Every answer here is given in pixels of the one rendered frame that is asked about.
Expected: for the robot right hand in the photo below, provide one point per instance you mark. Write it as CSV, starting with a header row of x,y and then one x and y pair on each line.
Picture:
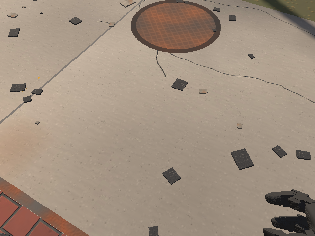
x,y
301,225

